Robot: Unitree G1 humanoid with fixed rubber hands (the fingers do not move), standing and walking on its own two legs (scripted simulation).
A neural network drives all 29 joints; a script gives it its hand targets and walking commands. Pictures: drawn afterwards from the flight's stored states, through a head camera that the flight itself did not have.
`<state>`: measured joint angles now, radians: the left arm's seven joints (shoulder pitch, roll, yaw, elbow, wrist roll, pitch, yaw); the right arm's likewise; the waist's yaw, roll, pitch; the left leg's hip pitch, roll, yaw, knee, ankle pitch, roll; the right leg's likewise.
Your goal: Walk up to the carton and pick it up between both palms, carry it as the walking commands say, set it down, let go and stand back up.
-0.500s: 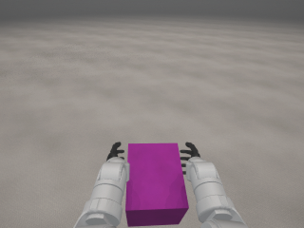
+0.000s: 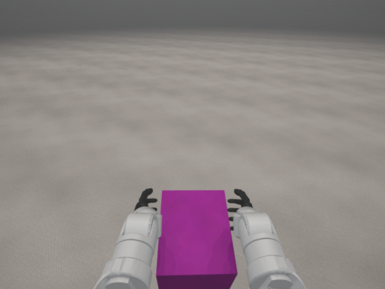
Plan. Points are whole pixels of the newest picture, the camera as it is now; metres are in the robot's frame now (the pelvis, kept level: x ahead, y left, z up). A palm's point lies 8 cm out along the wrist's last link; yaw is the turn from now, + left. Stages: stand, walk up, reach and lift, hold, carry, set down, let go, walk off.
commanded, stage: reach and lift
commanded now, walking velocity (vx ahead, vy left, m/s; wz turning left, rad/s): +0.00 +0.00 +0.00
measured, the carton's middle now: (193, 242) +0.30 -0.01 -0.04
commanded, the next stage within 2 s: hold in 0.28 s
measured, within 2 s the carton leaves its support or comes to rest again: neither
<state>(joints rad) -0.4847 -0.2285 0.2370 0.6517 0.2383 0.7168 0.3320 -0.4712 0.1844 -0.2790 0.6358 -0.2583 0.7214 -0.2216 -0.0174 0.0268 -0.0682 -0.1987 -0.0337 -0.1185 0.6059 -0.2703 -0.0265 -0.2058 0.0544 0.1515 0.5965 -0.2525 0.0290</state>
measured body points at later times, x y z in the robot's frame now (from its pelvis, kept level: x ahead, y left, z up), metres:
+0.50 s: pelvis -0.02 -0.01 -0.01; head -0.10 -0.02 +0.44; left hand +0.30 +0.11 +0.05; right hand +0.31 -0.13 +0.05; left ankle +0.05 +0.13 -0.73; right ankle +0.06 -0.14 -0.73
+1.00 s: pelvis +0.01 +0.01 +0.00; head -0.08 +0.01 +0.44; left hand +0.31 +0.12 +0.05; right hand +0.31 -0.12 +0.04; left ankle +0.05 +0.13 -0.73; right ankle +0.06 -0.14 -0.73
